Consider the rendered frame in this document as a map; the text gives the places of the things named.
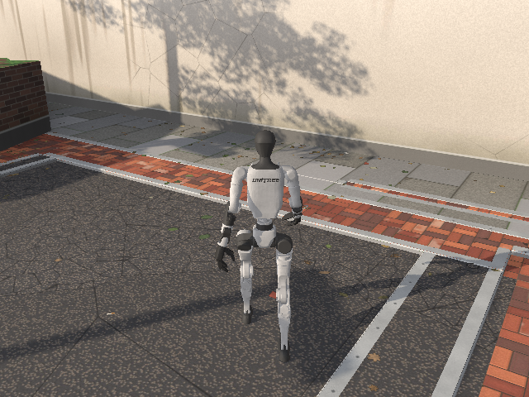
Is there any left robot forearm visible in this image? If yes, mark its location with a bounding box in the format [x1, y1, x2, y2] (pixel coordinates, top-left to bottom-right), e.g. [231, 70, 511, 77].
[217, 201, 236, 247]

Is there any robot left hand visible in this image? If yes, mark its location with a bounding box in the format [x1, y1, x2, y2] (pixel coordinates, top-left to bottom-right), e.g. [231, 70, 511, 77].
[215, 245, 235, 272]

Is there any right robot forearm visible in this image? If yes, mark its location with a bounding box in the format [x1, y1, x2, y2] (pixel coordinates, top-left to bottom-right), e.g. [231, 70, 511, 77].
[292, 196, 303, 218]

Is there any robot right hand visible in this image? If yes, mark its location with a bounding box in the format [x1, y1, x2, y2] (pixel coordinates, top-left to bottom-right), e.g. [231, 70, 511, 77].
[282, 212, 301, 226]

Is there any left robot thigh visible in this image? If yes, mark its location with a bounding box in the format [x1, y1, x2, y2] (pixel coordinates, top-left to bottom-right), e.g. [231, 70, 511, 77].
[236, 229, 254, 279]

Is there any robot head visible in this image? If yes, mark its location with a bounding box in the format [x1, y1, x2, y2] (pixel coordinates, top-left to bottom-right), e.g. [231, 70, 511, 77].
[251, 130, 279, 170]

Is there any robot left upper arm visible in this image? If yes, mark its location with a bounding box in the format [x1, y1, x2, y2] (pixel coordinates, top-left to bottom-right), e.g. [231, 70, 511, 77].
[228, 166, 248, 213]

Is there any robot right upper arm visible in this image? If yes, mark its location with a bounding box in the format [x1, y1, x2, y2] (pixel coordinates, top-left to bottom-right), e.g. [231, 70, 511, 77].
[282, 165, 302, 208]

